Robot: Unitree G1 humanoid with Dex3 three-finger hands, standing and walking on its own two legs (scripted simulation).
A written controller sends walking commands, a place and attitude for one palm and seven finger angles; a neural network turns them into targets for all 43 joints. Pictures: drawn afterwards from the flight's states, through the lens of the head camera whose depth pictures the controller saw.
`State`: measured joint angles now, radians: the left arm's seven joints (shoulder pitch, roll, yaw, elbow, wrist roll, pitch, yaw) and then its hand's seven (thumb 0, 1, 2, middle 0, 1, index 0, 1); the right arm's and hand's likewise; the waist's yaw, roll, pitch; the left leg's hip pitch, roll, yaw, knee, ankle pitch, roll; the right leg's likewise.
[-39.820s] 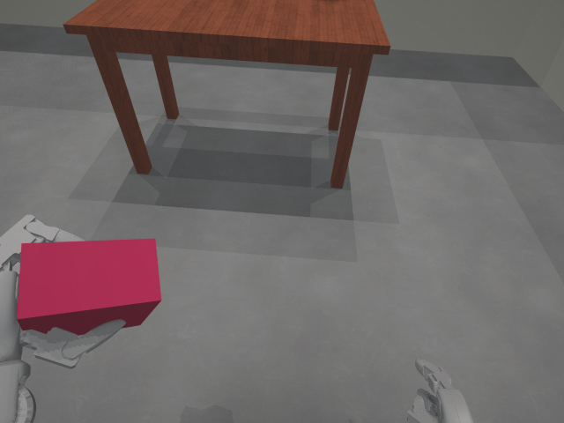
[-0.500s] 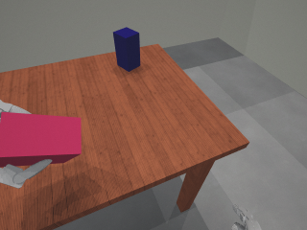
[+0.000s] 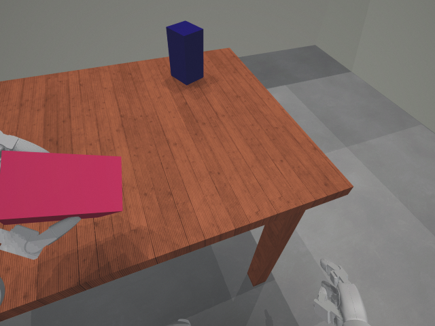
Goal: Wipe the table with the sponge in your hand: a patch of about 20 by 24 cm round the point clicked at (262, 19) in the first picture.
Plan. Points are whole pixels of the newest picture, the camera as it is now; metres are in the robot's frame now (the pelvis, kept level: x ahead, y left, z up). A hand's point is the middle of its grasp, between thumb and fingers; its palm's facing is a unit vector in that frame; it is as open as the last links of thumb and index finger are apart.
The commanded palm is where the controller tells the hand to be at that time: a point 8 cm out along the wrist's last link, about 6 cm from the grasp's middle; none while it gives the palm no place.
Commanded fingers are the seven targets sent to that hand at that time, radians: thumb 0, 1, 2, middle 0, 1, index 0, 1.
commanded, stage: step back with the hand held close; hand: left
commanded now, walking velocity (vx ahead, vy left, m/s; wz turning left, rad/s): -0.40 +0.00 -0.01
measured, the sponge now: (77, 191) +0.24 +0.21 +0.19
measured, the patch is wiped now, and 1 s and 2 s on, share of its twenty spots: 1.00 1.00 1.00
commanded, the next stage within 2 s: stop stepping back and stand still in 0.62 s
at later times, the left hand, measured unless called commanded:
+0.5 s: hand (11, 266) +0.13 +0.21 +0.23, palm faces +0.35 -0.85 -0.38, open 10.5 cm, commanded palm +0.07 +0.27 +0.23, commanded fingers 0.00 0.10 1.30 -1.20 -1.60 -1.20 -1.60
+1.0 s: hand out of the picture -0.08 +0.22 +0.23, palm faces +0.49 -0.81 -0.33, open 10.5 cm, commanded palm -0.13 +0.26 +0.23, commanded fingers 0.00 0.10 1.30 -1.20 -1.60 -1.20 -1.60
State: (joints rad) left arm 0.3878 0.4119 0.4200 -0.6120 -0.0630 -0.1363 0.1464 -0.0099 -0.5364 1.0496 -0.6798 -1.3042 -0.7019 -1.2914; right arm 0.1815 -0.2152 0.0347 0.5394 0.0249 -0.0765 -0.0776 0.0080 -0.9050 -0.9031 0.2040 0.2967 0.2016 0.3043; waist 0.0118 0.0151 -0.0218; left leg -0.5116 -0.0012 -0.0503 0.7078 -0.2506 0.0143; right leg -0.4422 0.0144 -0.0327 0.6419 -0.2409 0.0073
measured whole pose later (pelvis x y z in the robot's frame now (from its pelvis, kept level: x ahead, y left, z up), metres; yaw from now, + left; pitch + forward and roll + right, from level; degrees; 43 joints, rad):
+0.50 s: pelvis -0.10 -0.01 +0.01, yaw -2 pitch +1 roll -4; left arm 0.40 0.39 0.40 -0.67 -0.07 -0.15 0.13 -0.01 -0.54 1.05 -0.68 -1.31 -0.70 -1.30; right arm 0.16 -0.18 0.04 0.58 0.01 -0.12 -0.03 0.01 -0.90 -0.90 0.21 0.30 0.20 0.30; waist 0.00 0.06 0.04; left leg -0.49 0.11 -0.03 0.61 -0.15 -0.02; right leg -0.29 0.03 -0.03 0.51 -0.23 0.03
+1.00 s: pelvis -0.28 -0.03 -0.01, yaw +2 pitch -3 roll -1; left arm 0.36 0.39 0.40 -0.58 -0.06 -0.12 0.13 -0.01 -0.54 1.05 -0.68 -1.31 -0.70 -1.29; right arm 0.28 -0.19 0.04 0.61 0.03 -0.10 -0.03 0.01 -0.90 -0.90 0.20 0.30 0.20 0.30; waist 0.00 0.01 -0.04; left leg -0.48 0.07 0.00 0.82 -0.40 0.00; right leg -0.32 0.01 -0.07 0.72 -0.36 -0.02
